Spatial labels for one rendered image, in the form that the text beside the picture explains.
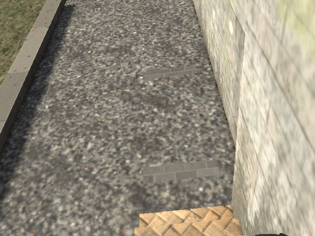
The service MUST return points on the stairs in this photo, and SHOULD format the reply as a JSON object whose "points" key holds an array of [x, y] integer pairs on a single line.
{"points": [[202, 221]]}

